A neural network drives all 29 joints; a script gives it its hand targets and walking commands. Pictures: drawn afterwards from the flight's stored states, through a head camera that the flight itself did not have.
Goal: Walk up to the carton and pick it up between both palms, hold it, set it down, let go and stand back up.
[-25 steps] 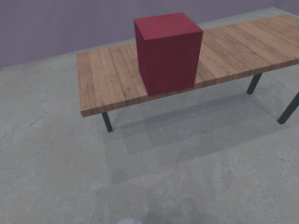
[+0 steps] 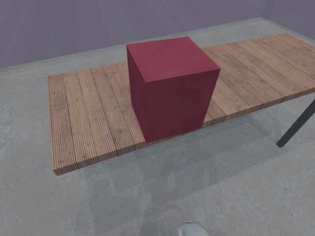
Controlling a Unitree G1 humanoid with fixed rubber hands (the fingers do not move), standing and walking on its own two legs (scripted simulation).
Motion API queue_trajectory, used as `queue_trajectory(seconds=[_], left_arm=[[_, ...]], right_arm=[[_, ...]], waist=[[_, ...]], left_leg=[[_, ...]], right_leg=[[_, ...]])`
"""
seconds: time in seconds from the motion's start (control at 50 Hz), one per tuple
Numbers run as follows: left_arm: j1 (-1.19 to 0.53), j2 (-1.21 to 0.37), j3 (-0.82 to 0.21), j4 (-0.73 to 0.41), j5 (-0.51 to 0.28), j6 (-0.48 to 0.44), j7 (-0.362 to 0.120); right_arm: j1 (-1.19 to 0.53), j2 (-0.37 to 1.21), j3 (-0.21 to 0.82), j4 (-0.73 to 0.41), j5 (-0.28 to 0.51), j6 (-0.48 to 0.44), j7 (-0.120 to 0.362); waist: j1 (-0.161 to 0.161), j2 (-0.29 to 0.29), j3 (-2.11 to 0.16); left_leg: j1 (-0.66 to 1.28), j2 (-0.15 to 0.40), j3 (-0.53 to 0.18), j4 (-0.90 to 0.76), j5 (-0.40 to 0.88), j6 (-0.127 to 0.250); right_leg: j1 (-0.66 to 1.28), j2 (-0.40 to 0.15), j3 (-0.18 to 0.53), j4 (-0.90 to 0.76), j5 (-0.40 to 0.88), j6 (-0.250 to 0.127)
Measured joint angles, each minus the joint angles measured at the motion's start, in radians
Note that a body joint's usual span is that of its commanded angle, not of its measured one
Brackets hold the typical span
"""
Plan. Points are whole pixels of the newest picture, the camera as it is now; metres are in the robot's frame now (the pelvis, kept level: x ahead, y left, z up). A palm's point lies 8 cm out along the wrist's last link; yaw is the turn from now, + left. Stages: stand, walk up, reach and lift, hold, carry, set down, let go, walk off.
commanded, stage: walk up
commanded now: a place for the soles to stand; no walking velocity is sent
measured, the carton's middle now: (167, 90) +0.56 -0.05 +0.07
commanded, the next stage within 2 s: none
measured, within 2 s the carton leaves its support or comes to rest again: neither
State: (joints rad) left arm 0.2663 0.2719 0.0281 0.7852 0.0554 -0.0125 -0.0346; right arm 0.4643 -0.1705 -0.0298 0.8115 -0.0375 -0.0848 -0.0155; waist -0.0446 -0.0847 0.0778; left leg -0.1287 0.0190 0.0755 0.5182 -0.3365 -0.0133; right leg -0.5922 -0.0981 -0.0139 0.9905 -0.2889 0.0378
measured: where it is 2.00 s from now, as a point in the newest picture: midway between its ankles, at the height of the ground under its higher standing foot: outside the picture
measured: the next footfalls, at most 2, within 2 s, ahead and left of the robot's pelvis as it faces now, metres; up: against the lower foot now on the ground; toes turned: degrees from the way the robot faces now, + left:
right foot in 0.10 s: +0.22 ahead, -0.15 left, +0.00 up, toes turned -6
left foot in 0.44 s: +0.11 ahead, +0.07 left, +0.00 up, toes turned +4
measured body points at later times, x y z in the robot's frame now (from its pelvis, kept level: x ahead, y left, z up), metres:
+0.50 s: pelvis +0.04 -0.04 -0.02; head +0.08 -0.02 +0.42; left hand +0.17 +0.21 -0.16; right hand +0.13 -0.29 -0.15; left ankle +0.07 +0.06 -0.73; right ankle +0.18 -0.15 -0.73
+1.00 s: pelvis +0.03 -0.04 +0.00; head +0.02 -0.04 +0.45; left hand +0.10 +0.19 -0.14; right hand +0.13 -0.26 -0.13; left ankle +0.07 +0.07 -0.73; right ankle +0.05 -0.15 -0.73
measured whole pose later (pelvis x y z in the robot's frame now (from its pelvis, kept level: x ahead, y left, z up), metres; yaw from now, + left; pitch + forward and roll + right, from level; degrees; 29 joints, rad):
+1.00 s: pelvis +0.03 -0.04 +0.00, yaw +0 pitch -3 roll +0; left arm 0.25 0.19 -0.02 0.92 0.00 -0.01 0.00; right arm 0.19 -0.18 0.02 0.91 -0.01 0.00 0.00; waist 0.01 0.00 0.02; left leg -0.24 0.01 0.07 0.51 -0.22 0.02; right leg -0.22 0.03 0.04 0.52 -0.26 -0.01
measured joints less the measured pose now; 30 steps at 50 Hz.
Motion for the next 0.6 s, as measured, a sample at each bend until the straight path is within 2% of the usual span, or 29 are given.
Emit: queue_trajectory(seconds=[0.06, 0.1, 0.12, 0.14, 0.16, 0.22, 0.26, 0.38, 0.44, 0.48, 0.54, 0.6], left_arm=[[-0.041, -0.023, -0.008, -0.005, -0.005, -0.009, -0.004], [-0.053, -0.035, -0.010, -0.005, -0.005, -0.020, 0.001], [-0.059, -0.047, -0.009, 0.003, -0.004, -0.025, 0.006], [-0.068, -0.063, -0.010, 0.010, -0.002, -0.027, 0.013], [-0.075, -0.074, -0.016, 0.011, -0.007, -0.024, 0.018], [-0.097, -0.102, -0.029, 0.012, -0.050, 0.011, 0.039], [-0.107, -0.117, -0.033, 0.008, -0.058, 0.025, 0.052], [-0.130, -0.100, -0.038, 0.006, -0.037, 0.035, 0.058], [-0.148, -0.074, -0.030, 0.010, -0.036, 0.045, 0.062], [-0.158, -0.047, -0.022, 0.025, -0.039, 0.057, 0.061], [-0.137, -0.022, -0.008, 0.047, -0.049, 0.074, 0.058], [-0.118, -0.004, 0.007, 0.057, -0.046, 0.074, 0.054]], right_arm=[[-0.009, -0.014, 0.002, 0.003, -0.006, 0.005, 0.002], [-0.021, -0.023, 0.007, 0.000, -0.007, 0.016, 0.004], [-0.033, -0.032, 0.011, 0.001, -0.005, 0.024, 0.006], [-0.058, -0.045, 0.015, 0.005, 0.002, 0.034, 0.007], [-0.083, -0.052, 0.018, 0.003, 0.010, 0.047, 0.006], [-0.135, -0.059, 0.023, -0.006, 0.029, 0.091, -0.009], [-0.165, -0.062, 0.024, -0.005, 0.025, 0.107, -0.015], [-0.220, -0.052, 0.019, -0.005, 0.024, 0.114, -0.016], [-0.230, -0.052, 0.003, 0.001, 0.022, 0.117, -0.009], [-0.235, -0.042, -0.007, 0.007, 0.025, 0.116, -0.001], [-0.223, -0.041, -0.016, 0.009, 0.045, 0.115, 0.001], [-0.220, -0.039, -0.019, 0.012, 0.040, 0.118, -0.014]], waist=[[-0.004, 0.020, 0.022], [-0.007, 0.030, 0.027], [-0.004, 0.049, 0.030], [-0.001, 0.080, 0.043], [-0.001, 0.098, 0.055], [0.009, 0.116, 0.077], [0.021, 0.128, 0.082], [0.044, 0.111, 0.079], [0.045, 0.087, 0.080], [0.049, 0.043, 0.085], [0.033, 0.041, 0.053], [0.023, 0.043, 0.027]], left_leg=[[0.022, 0.012, 0.009, 0.019, -0.042, -0.022], [0.015, 0.025, 0.013, 0.086, -0.101, -0.040], [0.000, 0.045, 0.007, 0.146, -0.141, -0.042], [-0.031, 0.069, -0.017, 0.229, -0.157, -0.025], [-0.066, 0.067, -0.053, 0.321, -0.196, -0.011], [-0.161, 0.022, -0.100, 0.535, -0.291, 0.004], [-0.212, 0.008, -0.100, 0.579, -0.298, 0.008], [-0.247, 0.004, -0.059, 0.402, -0.238, 0.002], [-0.216, -0.006, -0.051, 0.294, -0.099, 0.023], [-0.202, -0.032, -0.033, 0.271, -0.037, 0.037], [-0.202, -0.023, -0.043, 0.246, -0.033, 0.049], [-0.201, -0.022, -0.059, 0.194, 0.002, 0.044]], right_leg=[[0.029, -0.011, -0.009, -0.204, 0.132, -0.011], [0.085, 0.001, -0.021, -0.343, 0.244, -0.025], [0.106, 0.020, -0.031, -0.362, 0.205, -0.038], [0.101, 0.047, -0.044, -0.334, 0.168, -0.053], [0.095, 0.061, -0.051, -0.304, 0.141, -0.065], [0.111, 0.062, -0.066, -0.279, 0.114, -0.078], [0.134, 0.064, -0.084, -0.306, 0.121, -0.081], [0.142, 0.059, -0.122, -0.334, 0.136, -0.090], [0.125, 0.041, -0.135, -0.298, 0.124, -0.083], [0.122, 0.015, -0.117, -0.281, 0.115, -0.073], [0.102, 0.062, -0.068, -0.186, -0.096, -0.045], [0.116, 0.105, -0.012, -0.062, -0.192, -0.045]])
